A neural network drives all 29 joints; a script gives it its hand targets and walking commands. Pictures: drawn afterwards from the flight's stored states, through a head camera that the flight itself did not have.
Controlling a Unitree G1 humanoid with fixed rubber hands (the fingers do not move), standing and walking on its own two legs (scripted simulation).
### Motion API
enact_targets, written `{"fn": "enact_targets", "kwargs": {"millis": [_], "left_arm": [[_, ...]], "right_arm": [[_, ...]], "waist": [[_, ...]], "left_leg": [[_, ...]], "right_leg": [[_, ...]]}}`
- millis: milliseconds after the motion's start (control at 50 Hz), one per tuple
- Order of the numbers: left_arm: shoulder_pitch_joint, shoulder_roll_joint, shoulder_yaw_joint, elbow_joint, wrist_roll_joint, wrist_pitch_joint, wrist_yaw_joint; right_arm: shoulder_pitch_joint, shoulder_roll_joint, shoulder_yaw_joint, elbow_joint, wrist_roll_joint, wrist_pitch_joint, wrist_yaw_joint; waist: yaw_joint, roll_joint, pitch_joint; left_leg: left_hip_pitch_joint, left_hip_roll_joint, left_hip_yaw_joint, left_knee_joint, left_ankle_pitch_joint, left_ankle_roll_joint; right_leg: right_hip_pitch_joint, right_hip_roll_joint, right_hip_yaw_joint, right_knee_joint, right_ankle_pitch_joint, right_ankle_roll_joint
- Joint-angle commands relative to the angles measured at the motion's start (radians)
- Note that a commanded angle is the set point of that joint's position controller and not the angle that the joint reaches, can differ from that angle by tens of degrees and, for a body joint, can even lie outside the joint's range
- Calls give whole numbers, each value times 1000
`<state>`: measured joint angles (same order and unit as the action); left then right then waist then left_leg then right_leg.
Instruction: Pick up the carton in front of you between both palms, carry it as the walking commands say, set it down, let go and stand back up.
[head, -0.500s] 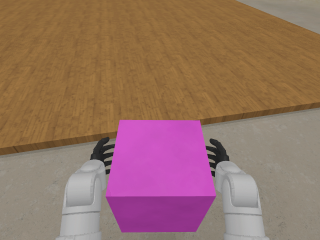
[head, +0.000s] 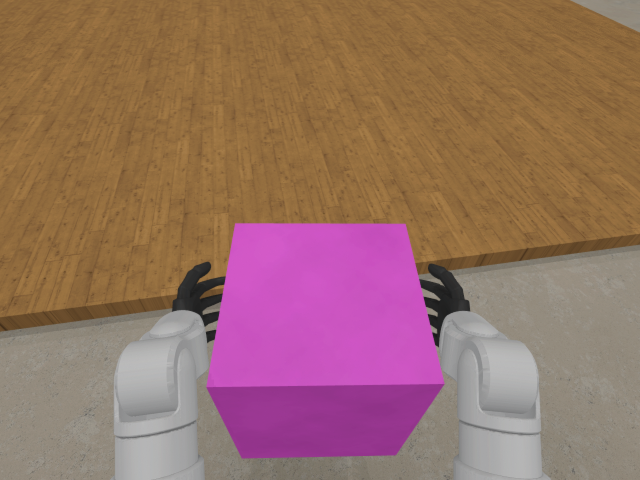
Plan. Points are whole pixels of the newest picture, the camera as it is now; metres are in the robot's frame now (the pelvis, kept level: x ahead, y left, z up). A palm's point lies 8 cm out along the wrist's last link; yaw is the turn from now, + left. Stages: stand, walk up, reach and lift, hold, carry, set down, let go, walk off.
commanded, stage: carry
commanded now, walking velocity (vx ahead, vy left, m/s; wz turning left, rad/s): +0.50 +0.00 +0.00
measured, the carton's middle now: (320, 346) +0.29 +0.01 +0.02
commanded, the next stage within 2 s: none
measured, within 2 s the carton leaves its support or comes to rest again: neither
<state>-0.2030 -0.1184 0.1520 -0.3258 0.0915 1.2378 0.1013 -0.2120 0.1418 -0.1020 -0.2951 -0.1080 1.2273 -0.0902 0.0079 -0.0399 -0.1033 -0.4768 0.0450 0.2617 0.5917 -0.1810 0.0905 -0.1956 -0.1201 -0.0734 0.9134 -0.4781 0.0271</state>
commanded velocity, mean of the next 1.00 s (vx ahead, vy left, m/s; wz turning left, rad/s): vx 0.34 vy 0.00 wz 0.00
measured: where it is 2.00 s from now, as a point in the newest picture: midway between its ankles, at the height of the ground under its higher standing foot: (324, 339)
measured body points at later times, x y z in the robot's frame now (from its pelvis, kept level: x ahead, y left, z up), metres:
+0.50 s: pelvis +0.33 -0.03 +0.00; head +0.35 -0.04 +0.45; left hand +0.62 +0.14 +0.11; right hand +0.63 -0.17 +0.11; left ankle +0.14 +0.08 -0.63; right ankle +0.42 -0.10 -0.72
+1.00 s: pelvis +0.61 +0.00 +0.00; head +0.69 +0.02 +0.44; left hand +1.02 +0.16 +0.12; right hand +1.02 -0.14 +0.13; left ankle +0.71 +0.07 -0.72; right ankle +0.49 -0.11 -0.65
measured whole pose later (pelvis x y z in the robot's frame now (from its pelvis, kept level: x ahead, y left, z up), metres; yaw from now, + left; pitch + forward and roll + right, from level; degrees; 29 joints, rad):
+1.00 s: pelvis +0.61 +0.00 +0.00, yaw +1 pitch +5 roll +0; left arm -0.88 0.06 0.26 0.09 0.05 1.34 0.13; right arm -0.87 -0.01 -0.24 0.09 -0.06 1.33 -0.14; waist -0.03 -0.04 0.09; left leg -0.51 0.00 0.18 0.56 -0.14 0.10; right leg -0.38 -0.01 -0.03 1.08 -0.57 0.00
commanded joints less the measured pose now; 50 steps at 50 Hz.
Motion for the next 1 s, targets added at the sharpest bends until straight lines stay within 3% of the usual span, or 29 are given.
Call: {"fn": "enact_targets", "kwargs": {"millis": [0, 20, 60, 100, 200, 320, 360, 380, 400, 420, 440, 460, 480, 500, 520, 560, 680, 780, 800, 820, 840, 860, 880, 900, 920, 940, 960, 980], "left_arm": [[-496, -900, -751, -65, -424, 11, -283], [-492, -930, -756, -72, -421, -1, -284], [-468, -952, -769, -89, -395, -26, -277], [-438, -974, -775, -79, -380, -45, -265], [-362, -932, -773, -86, -339, -58, -240], [-409, -867, -765, -152, -375, -20, -248], [-444, -834, -752, -189, -397, -2, -248], [-448, -813, -737, -197, -402, 8, -248], [-460, -781, -725, -208, -402, 21, -246], [-490, -743, -708, -177, -392, 24, -247], [-492, -755, -710, -181, -409, 33, -245], [-538, -756, -715, -201, -421, 40, -242], [-586, -767, -722, -209, -432, 45, -241], [-638, -774, -730, -220, -438, 48, -239], [-680, -769, -735, -218, -442, 50, -237], [-750, -739, -731, -191, -452, 56, -236], [-922, -683, -656, 47, -466, 87, -231], [-1090, -748, -583, 216, -460, 96, -224], [-1133, -762, -570, 238, -461, 94, -221], [-1180, -779, -559, 261, -466, 92, -218], [-1220, -788, -545, 285, -469, 91, -215], [-1254, -795, -532, 304, -466, 87, -211], [-1294, -815, -521, 334, -469, 91, -205], [-1297, -847, -504, 373, -475, 94, -198], [-1337, -871, -497, 354, -469, 88, -193], [-1401, -905, -494, 322, -477, 83, -188], [-1443, -936, -488, 288, -486, 78, -181], [-1469, -952, -483, 260, -486, 74, -172]], "right_arm": [[-423, 910, 668, -75, 375, -2, 232], [-443, 943, 681, -98, 386, -12, 236], [-454, 978, 709, -128, 406, -32, 247], [-449, 965, 725, -142, 426, -40, 256], [-386, 894, 730, -149, 432, -42, 272], [-389, 827, 702, -183, 406, -15, 260], [-448, 795, 696, -233, 413, 2, 248], [-464, 773, 693, -255, 413, 14, 241], [-489, 741, 688, -270, 410, 25, 235], [-536, 730, 695, -298, 423, 46, 225], [-562, 706, 691, -292, 418, 53, 220], [-585, 722, 688, -271, 421, 58, 216], [-614, 731, 682, -271, 423, 57, 214], [-636, 735, 680, -256, 422, 58, 210], [-666, 733, 680, -243, 420, 59, 205], [-728, 720, 678, -197, 413, 60, 192], [-921, 680, 624, 16, 416, 94, 162], [-1107, 752, 567, 173, 460, 108, 170], [-1155, 768, 554, 194, 471, 106, 173], [-1186, 782, 537, 223, 479, 104, 176], [-1221, 788, 518, 250, 483, 100, 179], [-1255, 788, 492, 272, 487, 97, 182], [-1290, 788, 464, 297, 484, 94, 182], [-1277, 795, 439, 338, 487, 91, 181], [-1293, 830, 432, 322, 497, 83, 182], [-1347, 862, 424, 282, 507, 76, 183], [-1398, 895, 419, 238, 515, 72, 182], [-1437, 920, 414, 206, 520, 69, 178]], "waist": [[-33, 155, -292], [-30, 76, -279], [-26, 111, -281], [-23, 148, -272], [-27, 178, -194], [-33, 200, -91], [-10, 188, -146], [4, 140, -211], [29, 20, -285], [31, -268, -363], [33, -260, -335], [21, -189, -328], [17, -70, -329], [12, 9, -308], [8, -6, -312], [16, -48, -317], [25, -79, -230], [26, -107, -189], [17, -119, -204], [-14, -107, -243], [-47, -51, -272], [-64, 26, -322], [-47, 214, -440], [-76, 301, -564], [-78, 277, -568], [-68, 241, -547], [-57, 182, -505], [-51, 165, -489]], "left_leg": [[659, 368, -633, -349, 0, 108], [602, 346, -539, -353, 46, 78], [537, 295, -389, -375, 107, 33], [541, 260, -311, -387, 147, 31], [590, 214, -191, -391, 269, 35], [575, 200, -104, -354, 404, 5], [533, 171, -35, -176, 525, -26], [448, 126, -4, 2, 502, -49], [284, 106, -27, 242, 247, -78], [-53, -35, -76, 554, -75, -126], [-178, -51, -203, 703, -292, -98], [-207, 10, -253, 763, -266, -66], [-209, 43, -265, 756, -216, -54], [-200, 71, -268, 693, -163, -49], [-168, 79, -261, 632, -128, -48], [-161, 63, -228, 573, -87, -52], [-266, 50, -171, 300, 40, -71], [-109, -44, -68, 17, 179, -48], [-41, -56, -61, -23, 218, -40], [112, -86, -38, -71, 265, -35], [260, -92, -31, -183, 380, -40], [446, 17, -135, -165, 622, -43], [737, 271, -398, 15, 1222, 65], [842, 353, -574, -28, 1145, 200], [790, 336, -560, -84, 952, 210], [755, 308, -525, -107, 809, 185], [701, 282, -461, -110, 796, 156], [672, 258, -416, -117, 788, 132]], "right_leg": [[-531, 5, 61, 382, 57, -42], [-514, -26, 69, 327, 125, -47], [-448, -25, 43, 209, 200, -45], [-445, -2, 5, 113, 225, -35], [-485, 27, -73, -181, 346, -25], [-343, 62, -150, -401, 456, -61], [-125, 116, -203, -446, 415, -73], [76, 145, -224, -446, 334, -73], [271, -20, -9, -485, 194, -82], [502, -298, 507, -620, 9, -239], [476, -309, 616, -704, 140, -265], [445, -283, 485, -665, 277, -244], [398, -258, 388, -628, 394, -225], [332, -235, 291, -625, 469, -199], [287, -214, 224, -633, 477, -176], [262, -184, 139, -641, 489, -172], [264, -130, 24, -660, 499, -204], [253, -66, -101, -518, 903, -155], [250, -63, -113, -468, 918, -137], [205, -46, -155, -349, 950, -113], [156, -10, -177, -218, 890, -72], [43, 26, -142, -79, 612, -38], [-175, 88, -66, 110, 59, -7], [-300, 156, 24, 293, -153, 1], [-326, 140, 87, 332, -156, -14], [-358, 113, 104, 306, -141, -30], [-369, 89, 104, 231, -120, -35], [-357, 70, 104, 116, -101, -38]]}}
